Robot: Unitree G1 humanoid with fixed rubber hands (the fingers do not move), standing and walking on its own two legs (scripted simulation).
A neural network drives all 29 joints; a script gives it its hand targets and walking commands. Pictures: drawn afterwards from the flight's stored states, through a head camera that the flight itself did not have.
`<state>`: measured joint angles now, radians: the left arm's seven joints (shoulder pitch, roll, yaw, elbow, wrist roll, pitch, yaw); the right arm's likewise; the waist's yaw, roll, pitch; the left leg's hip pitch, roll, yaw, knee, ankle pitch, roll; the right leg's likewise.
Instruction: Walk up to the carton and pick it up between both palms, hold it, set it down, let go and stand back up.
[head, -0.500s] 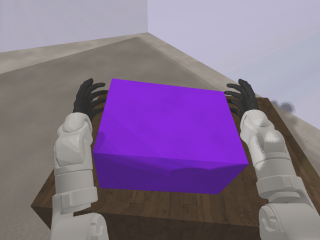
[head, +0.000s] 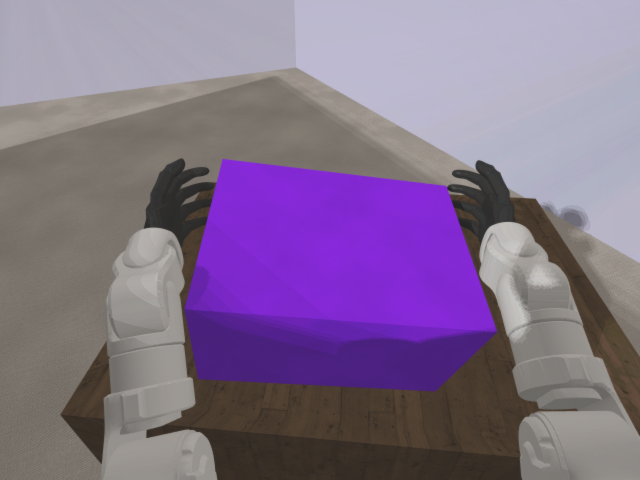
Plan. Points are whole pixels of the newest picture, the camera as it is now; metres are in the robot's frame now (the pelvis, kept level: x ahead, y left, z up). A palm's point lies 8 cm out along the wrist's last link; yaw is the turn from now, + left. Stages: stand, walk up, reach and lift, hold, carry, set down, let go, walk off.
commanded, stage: hold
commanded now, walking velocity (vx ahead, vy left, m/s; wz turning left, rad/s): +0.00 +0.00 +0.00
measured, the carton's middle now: (330, 276) +0.34 +0.00 +0.14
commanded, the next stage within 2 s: none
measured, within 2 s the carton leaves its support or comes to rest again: neither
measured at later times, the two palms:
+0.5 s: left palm (169, 226) +0.35 +0.19 +0.22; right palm (496, 224) +0.36 -0.20 +0.20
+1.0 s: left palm (167, 226) +0.35 +0.19 +0.22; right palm (494, 225) +0.36 -0.20 +0.20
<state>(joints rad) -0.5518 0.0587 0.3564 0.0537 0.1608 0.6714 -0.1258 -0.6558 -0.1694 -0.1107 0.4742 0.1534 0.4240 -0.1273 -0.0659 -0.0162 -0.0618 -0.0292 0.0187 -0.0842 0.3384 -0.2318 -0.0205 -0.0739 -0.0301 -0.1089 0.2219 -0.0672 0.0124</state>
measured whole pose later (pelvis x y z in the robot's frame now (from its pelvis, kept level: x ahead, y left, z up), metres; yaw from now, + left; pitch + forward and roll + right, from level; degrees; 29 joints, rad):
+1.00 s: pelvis +0.00 +0.00 +0.00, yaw +0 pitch -4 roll -1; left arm -0.56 0.06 0.36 0.05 0.17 0.67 -0.13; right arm -0.66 -0.17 -0.11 0.48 0.15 0.43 -0.14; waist -0.06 -0.02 -0.06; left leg -0.03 0.02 -0.08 0.34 -0.23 -0.02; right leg -0.08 -0.03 -0.11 0.22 -0.07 0.01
